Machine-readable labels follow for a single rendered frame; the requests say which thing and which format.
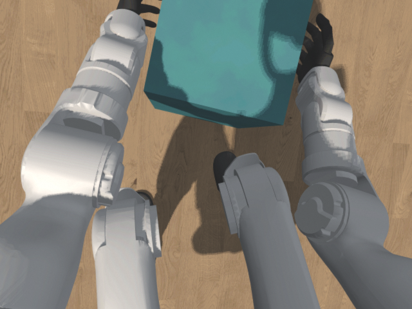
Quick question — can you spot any robot right foot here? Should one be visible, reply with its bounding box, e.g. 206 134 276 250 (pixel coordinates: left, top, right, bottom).
213 151 236 191

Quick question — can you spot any robot right forearm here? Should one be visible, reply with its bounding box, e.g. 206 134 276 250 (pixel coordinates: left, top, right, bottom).
295 66 380 199

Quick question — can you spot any carton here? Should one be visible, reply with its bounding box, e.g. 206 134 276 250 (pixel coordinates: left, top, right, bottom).
144 0 313 128

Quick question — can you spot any robot right upper arm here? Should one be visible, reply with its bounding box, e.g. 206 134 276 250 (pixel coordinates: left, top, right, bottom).
294 181 412 309

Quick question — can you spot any robot left hand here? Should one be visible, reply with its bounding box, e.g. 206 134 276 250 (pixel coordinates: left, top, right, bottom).
117 0 162 28

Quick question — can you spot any robot left forearm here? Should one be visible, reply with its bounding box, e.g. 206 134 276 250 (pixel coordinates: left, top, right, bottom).
21 9 148 189

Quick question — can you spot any robot left upper arm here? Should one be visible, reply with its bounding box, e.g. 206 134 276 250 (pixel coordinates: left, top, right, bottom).
0 123 124 309

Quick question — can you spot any robot right shin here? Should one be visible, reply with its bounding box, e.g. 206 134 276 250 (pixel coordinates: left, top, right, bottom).
224 153 291 210

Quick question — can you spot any robot right hand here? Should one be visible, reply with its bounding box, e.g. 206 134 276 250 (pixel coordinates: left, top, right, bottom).
296 13 334 83

